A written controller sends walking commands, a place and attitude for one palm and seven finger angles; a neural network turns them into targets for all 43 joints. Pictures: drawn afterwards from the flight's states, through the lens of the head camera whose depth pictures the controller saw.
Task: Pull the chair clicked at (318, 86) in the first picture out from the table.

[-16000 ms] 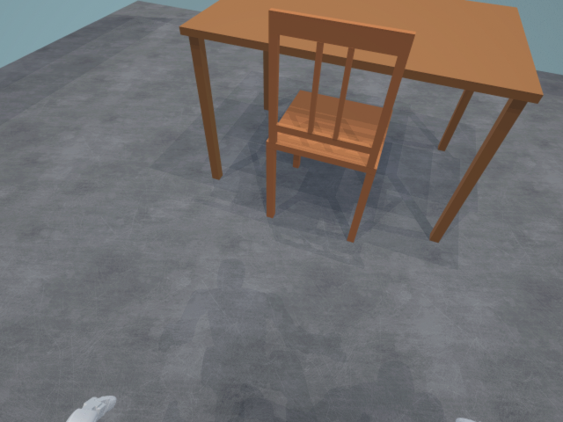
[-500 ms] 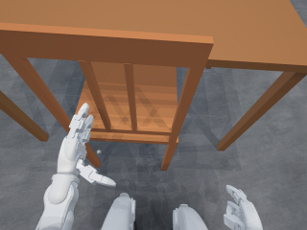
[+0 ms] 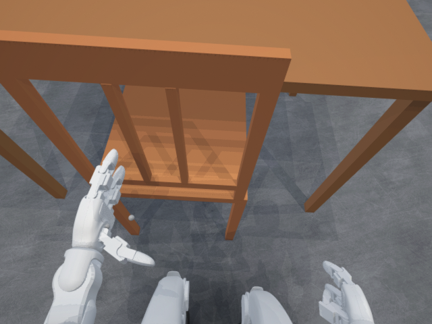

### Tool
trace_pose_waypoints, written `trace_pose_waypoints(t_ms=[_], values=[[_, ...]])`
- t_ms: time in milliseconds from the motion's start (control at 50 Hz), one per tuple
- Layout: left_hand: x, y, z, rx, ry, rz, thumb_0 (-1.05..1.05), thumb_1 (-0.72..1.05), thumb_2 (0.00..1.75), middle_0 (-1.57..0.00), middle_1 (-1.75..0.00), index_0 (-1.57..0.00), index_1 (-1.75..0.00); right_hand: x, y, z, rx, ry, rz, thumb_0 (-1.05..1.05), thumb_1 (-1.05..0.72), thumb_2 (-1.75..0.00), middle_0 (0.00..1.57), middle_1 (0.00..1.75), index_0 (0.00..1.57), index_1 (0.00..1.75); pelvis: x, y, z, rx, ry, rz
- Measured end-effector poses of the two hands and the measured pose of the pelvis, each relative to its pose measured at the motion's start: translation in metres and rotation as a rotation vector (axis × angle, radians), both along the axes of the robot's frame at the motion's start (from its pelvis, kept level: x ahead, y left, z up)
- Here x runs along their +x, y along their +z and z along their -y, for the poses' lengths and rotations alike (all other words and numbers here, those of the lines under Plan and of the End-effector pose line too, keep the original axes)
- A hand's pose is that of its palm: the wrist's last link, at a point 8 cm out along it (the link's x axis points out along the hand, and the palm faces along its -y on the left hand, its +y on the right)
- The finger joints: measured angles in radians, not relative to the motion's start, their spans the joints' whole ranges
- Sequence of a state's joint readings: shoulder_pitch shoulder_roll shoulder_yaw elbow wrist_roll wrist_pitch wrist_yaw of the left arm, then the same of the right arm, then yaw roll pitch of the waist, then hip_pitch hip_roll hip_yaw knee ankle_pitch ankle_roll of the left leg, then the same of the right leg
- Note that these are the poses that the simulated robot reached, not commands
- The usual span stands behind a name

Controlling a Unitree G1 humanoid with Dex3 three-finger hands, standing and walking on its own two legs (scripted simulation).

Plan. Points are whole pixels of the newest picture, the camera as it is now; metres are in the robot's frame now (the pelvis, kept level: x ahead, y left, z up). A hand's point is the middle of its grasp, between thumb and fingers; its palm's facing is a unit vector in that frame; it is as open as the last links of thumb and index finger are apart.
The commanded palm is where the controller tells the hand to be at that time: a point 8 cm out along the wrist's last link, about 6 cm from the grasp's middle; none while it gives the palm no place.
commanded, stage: aim the fingers beside a spindle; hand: left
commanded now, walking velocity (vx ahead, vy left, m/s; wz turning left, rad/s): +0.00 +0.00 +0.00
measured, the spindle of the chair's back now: (133, 141) +0.44 +0.18 +0.03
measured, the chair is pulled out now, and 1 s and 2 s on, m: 0.00 0.00 0.00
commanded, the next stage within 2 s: none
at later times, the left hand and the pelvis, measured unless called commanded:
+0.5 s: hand (126, 211) +0.30 +0.17 +0.03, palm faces -0.05 -1.00 -0.02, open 17.0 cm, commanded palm +0.28 +0.22 +0.03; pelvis +0.00 +0.01 +0.00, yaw +0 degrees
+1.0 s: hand (135, 222) +0.29 +0.15 +0.01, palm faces -0.08 -1.00 +0.00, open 17.0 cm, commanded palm +0.27 +0.22 +0.03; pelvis +0.00 +0.02 +0.00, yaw +0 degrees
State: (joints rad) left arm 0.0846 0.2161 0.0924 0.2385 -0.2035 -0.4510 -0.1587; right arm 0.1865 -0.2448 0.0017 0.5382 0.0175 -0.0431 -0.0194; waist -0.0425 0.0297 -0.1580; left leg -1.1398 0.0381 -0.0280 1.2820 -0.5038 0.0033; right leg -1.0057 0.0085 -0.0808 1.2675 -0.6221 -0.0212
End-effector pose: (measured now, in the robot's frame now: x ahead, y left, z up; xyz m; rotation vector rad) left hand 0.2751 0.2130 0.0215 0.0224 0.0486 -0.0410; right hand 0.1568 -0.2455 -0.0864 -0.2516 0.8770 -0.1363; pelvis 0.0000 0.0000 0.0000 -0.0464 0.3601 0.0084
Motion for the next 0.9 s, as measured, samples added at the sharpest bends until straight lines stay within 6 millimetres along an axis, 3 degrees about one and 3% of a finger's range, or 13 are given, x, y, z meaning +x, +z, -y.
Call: trace_pose_waypoints(t_ms=[140, 320, 560, 680, 820, 900], values=[[0.005, 0.011, -0.003, 0.016, 0.002, 0.047, -0.01, -0.5, 0.3, -0.06, -0.08, -0.06, -0.08, -0.002, 0.001, 0.0, 0.0, -0.002, 0.003, 0.02, -0.91, -0.9, 0.2, 0.3, 0.2, 0.3, -0.001, 0.001, 0.0, 0.0, -0.003, 0.001], [0.001, -0.002, -0.012, -0.005, 0.007, -0.019, -0.01, -0.5, 0.3, -0.06, -0.08, -0.06, -0.08, -0.006, 0.0, -0.005, 0.007, -0.009, -0.004, 0.02, -0.91, -0.9, 0.2, 0.3, 0.2, 0.3, -0.001, 0.001, -0.004, -0.003, -0.005, -0.003], [0.011, 0.004, -0.009, -0.005, -0.009, 0.033, -0.01, -0.5, 0.3, -0.06, -0.08, -0.06, -0.08, -0.006, -0.002, -0.016, 0.006, 0.005, -0.009, 0.02, -0.9, -0.9, 0.2, 0.3, 0.21, 0.3, -0.003, -0.001, -0.012, -0.01, -0.003, -0.009], [0.002, -0.004, -0.011, -0.013, -0.003, -0.02, -0.01, -0.5, 0.3, -0.06, -0.08, -0.06, -0.08, -0.003, 0.002, -0.021, 0.013, 0.003, -0.004, 0.02, -0.9, -0.9, 0.2, 0.3, 0.21, 0.3, -0.001, 0.001, -0.015, -0.01, -0.008, -0.008], [-0.006, 0.015, -0.013, -0.004, 0.012, 0.067, -0.02, -0.5, 0.3, -0.06, -0.08, -0.06, -0.08, 0.002, 0.004, -0.025, 0.009, 0.025, 0.007, 0.02, -0.9, -0.9, 0.2, 0.3, 0.21, 0.3, -0.001, 0.002, -0.018, -0.016, 0.0, 0.001], [-0.005, 0.01, -0.005, -0.012, -0.017, 0.048, -0.01, -0.5, 0.3, -0.05, -0.08, -0.06, -0.08, 0.006, 0.004, -0.028, 0.014, 0.035, 0.013, 0.02, -0.9, -0.9, 0.2, 0.3, 0.21, 0.3, -0.001, 0.001, -0.019, -0.017, 0.005, -0.001]])
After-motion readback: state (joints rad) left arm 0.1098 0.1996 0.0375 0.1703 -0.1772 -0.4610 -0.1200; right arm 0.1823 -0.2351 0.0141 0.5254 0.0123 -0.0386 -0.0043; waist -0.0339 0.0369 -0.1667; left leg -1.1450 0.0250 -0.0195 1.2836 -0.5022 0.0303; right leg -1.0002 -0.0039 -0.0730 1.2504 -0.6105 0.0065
